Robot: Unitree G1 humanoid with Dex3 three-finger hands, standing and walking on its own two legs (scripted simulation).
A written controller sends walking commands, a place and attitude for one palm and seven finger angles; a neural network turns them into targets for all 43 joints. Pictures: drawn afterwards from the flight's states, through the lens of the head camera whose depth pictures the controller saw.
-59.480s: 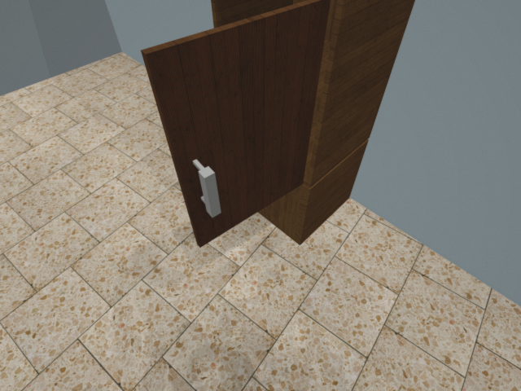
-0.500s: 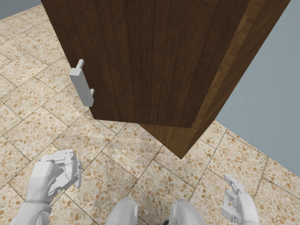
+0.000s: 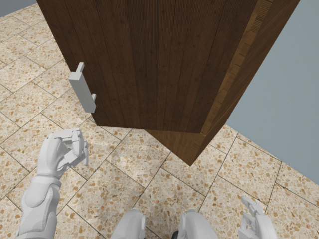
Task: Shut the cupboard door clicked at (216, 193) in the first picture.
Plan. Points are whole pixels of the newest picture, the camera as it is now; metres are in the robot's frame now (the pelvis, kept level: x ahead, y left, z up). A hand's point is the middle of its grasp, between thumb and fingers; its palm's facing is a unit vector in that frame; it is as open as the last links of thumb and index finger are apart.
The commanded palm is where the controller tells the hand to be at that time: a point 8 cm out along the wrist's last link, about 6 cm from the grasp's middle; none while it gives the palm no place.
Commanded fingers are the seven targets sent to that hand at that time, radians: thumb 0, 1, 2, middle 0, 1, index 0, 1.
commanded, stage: bring the fist close to the handle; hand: left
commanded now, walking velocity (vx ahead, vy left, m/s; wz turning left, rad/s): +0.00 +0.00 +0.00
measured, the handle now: (86, 88) +0.50 +0.24 +0.03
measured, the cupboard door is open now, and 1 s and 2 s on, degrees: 37 37 23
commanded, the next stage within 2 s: push the door shut along its arc in 0.88 s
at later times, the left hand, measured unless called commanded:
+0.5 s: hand (90, 118) +0.40 +0.20 +0.04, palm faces -0.01 -1.00 -0.03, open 3.1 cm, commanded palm +0.38 +0.25 +0.04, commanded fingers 0.00 0.90 0.90 -1.30 -1.50 -1.30 -1.50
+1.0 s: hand (88, 118) +0.40 +0.21 +0.04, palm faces -0.01 -1.00 -0.02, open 3.1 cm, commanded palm +0.38 +0.25 +0.04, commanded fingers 0.00 0.90 0.90 -1.30 -1.50 -1.30 -1.50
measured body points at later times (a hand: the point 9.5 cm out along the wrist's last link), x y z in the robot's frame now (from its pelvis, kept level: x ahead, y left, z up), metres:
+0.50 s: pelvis +0.00 +0.01 +0.00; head +0.11 +0.02 +0.44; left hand +0.39 +0.26 +0.04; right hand +0.12 -0.26 -0.11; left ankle +0.02 +0.09 -0.62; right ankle +0.05 -0.09 -0.62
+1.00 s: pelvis +0.00 +0.01 +0.00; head +0.12 +0.02 +0.44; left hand +0.39 +0.26 +0.04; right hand +0.12 -0.25 -0.10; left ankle +0.02 +0.09 -0.62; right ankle +0.05 -0.09 -0.62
